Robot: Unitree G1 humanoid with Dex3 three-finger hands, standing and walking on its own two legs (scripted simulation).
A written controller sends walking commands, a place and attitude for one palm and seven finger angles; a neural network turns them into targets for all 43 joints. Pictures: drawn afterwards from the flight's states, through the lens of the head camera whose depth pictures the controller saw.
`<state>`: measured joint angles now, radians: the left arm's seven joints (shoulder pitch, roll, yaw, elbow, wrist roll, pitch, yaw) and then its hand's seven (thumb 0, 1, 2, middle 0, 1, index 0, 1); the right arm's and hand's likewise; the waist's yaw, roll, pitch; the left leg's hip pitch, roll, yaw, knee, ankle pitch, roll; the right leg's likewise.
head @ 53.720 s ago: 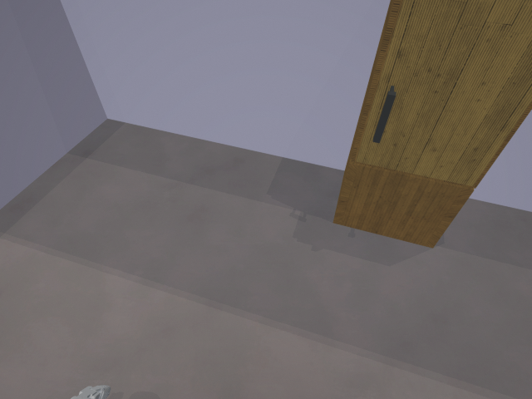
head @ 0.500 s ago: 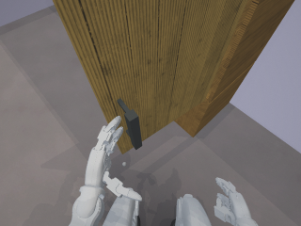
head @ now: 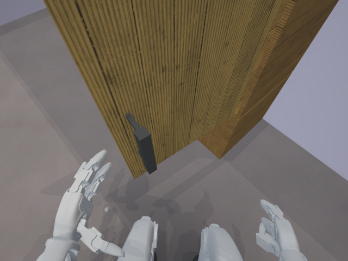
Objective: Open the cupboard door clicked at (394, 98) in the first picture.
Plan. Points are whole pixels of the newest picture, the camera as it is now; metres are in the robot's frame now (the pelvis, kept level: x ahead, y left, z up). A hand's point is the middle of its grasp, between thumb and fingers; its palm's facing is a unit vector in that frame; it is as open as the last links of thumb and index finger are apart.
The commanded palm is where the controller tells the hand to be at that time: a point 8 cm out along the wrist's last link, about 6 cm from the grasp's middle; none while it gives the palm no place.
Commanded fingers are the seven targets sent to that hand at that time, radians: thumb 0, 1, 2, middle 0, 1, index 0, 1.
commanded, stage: draw the hand back to the body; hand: left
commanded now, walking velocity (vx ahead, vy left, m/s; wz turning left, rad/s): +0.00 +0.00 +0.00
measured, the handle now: (141, 146) +0.35 +0.10 +0.04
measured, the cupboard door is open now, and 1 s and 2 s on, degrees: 82 82 82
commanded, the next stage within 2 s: step back with the hand held close in 1.66 s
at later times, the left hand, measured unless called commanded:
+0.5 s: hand (63, 207) +0.20 +0.19 +0.12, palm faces -0.03 -1.00 -0.06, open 16.3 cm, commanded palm +0.18 +0.25 +0.14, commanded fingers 0.00 -0.43 0.33 -0.15 -0.30 -0.15 -0.30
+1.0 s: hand out of the picture +0.23 +0.26 +0.23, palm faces +0.32 -0.85 -0.42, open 12.4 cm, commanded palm +0.18 +0.30 +0.26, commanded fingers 0.00 0.44 0.70 -0.18 -0.30 -0.18 -0.30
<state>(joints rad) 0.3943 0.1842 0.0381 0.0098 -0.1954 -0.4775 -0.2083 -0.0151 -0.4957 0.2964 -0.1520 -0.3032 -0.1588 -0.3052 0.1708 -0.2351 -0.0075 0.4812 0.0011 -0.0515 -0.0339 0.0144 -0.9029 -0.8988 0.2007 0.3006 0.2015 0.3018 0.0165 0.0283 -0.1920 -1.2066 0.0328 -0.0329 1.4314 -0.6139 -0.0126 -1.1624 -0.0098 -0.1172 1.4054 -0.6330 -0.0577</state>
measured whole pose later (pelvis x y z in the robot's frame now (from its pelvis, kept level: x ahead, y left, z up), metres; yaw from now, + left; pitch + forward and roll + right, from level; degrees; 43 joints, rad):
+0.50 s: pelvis +0.01 +0.02 +0.06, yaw +0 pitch +15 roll -3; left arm 0.53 0.24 0.09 -0.21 -0.24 -0.30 -0.20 -0.02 -0.50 0.30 -0.15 -0.30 -0.15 -0.30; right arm 0.26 -0.22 0.04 0.42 0.03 -0.07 -0.08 0.02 -0.90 -0.90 0.20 0.30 0.20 0.30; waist 0.00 0.05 -0.17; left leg -0.92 0.02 -0.03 1.20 -0.53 0.02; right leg -0.86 -0.01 -0.11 1.14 -0.53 -0.02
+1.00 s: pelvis +0.04 +0.03 +0.12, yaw +0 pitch +3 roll -1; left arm 0.57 0.33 0.16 -0.38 -0.04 0.00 0.15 -0.01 0.12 0.56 -0.18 -0.30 -0.18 -0.30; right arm 0.28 -0.23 0.07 0.51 0.02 -0.08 -0.12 0.02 -0.90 -0.90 0.20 0.30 0.20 0.30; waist 0.05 0.08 -0.09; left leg -0.39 0.00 0.02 0.74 -0.40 0.03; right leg -0.35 -0.02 -0.06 0.70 -0.40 0.00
